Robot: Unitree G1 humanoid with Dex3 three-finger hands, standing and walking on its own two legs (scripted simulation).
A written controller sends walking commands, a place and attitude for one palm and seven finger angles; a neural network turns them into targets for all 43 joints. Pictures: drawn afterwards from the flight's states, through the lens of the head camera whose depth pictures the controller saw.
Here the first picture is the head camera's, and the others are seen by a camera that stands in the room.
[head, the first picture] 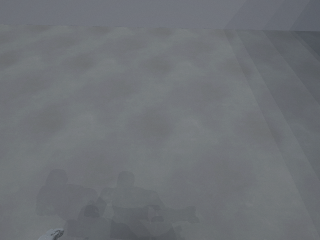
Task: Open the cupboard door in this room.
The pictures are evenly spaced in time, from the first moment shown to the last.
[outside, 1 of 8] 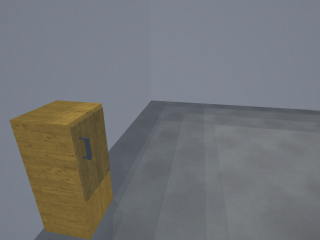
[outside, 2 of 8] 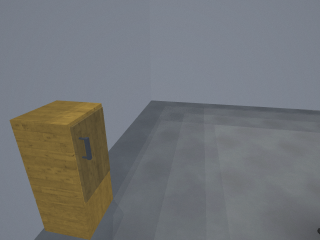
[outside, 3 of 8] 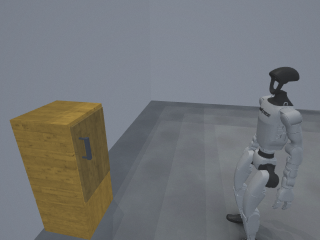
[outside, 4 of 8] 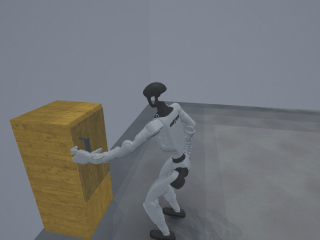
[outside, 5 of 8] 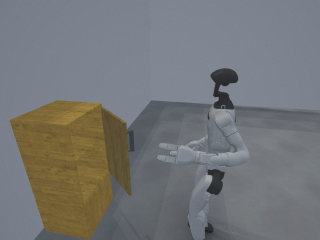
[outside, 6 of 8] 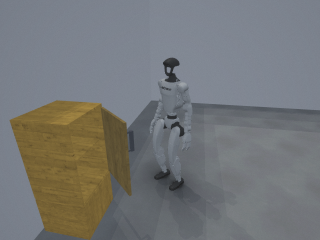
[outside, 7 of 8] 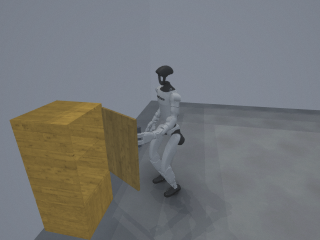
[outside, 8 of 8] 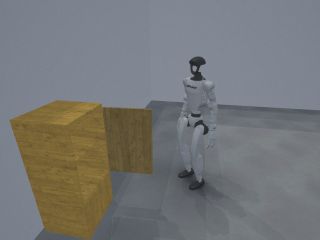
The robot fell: no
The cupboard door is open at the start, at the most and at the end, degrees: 0 95 94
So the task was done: yes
